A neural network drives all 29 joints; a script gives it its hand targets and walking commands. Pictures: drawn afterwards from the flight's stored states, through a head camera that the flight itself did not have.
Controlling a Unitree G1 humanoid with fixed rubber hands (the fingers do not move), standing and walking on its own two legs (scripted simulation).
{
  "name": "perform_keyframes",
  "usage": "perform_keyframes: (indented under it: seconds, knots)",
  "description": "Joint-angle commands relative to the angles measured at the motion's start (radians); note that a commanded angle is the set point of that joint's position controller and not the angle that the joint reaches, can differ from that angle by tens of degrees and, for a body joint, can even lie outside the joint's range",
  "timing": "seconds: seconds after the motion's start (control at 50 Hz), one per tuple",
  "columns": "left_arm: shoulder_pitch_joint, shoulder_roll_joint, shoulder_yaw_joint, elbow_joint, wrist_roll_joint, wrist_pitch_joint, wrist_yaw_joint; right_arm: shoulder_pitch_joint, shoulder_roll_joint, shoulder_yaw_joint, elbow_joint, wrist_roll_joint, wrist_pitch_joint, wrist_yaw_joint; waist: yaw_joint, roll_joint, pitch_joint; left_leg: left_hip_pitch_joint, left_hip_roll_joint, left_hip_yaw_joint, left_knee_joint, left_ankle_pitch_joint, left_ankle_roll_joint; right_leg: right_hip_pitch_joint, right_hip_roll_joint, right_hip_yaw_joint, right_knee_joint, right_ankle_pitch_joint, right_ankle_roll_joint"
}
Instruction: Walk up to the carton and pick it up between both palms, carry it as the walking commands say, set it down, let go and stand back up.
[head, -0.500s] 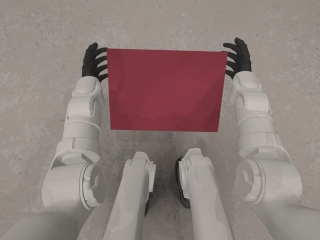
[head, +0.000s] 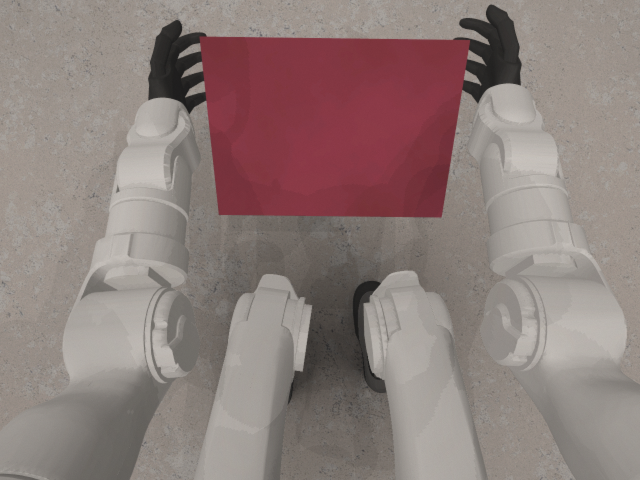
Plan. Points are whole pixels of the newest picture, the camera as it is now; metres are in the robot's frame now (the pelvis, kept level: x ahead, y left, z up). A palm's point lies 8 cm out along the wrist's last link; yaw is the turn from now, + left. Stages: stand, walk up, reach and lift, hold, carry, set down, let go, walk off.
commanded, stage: set down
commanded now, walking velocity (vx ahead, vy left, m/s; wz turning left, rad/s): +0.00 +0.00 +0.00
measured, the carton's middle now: (330, 118) +0.52 -0.01 -0.22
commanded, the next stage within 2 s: none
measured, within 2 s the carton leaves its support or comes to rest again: neither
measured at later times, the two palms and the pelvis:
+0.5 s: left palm (194, 109) +0.53 +0.16 -0.19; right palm (470, 94) +0.53 -0.19 -0.19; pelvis +0.00 +0.00 -0.05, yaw +0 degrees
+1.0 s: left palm (196, 103) +0.54 +0.16 -0.20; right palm (470, 89) +0.54 -0.19 -0.19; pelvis +0.00 +0.00 -0.06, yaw +1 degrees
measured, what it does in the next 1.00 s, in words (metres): lowers itself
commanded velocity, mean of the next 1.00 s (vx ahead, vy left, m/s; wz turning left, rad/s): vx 0.00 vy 0.00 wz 0.00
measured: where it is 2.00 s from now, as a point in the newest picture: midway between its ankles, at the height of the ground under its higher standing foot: (328, 364)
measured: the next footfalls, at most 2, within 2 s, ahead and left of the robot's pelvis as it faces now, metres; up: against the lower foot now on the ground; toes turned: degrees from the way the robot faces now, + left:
none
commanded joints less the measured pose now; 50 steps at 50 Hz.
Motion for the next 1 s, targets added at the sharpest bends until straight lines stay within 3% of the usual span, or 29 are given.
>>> perform_keyframes:
  seconds: [0.0,0.28,0.48,0.66,0.98]
  knots:
    - [-0.709,-0.846,-0.436,-0.142,-0.135,-0.047,-0.281,-0.609,0.903,0.436,-0.082,0.13,-0.029,0.287,0.014,-0.04,-1.16,0.382,0.016,-0.021,-0.161,0.248,0.002,0.839,-0.001,0.026,-0.068,0.278,0.022]
    - [-0.808,-0.799,-0.466,-0.126,-0.193,-0.075,-0.248,-0.698,0.834,0.446,-0.058,0.178,-0.056,0.283,0.002,-0.027,-1.112,0.378,0.023,-0.029,-0.044,0.256,0.004,0.759,-0.011,0.02,0.051,0.281,0.017]
    - [-0.818,-0.77,-0.466,-0.042,-0.206,-0.097,-0.231,-0.695,0.759,0.409,0.039,0.203,-0.082,0.296,-0.011,0.048,-0.936,0.352,0.026,-0.04,0.017,0.258,0.006,0.646,-0.018,0.036,0.118,0.272,-0.003]
    - [-0.782,-0.773,-0.438,0.003,-0.2,-0.102,-0.228,-0.675,0.749,0.373,0.067,0.19,-0.088,0.321,-0.031,0.028,-0.828,0.345,0.022,-0.066,0.036,0.267,0.018,0.57,-0.019,0.03,0.143,0.256,-0.008]
    - [-0.763,-0.718,-0.355,0.085,-0.133,-0.08,-0.254,-0.65,0.712,0.302,0.145,0.135,-0.066,0.346,-0.03,0.015,-0.639,0.241,0.025,-0.059,0.044,0.162,0.027,0.52,-0.029,0.043,0.138,0.16,-0.013]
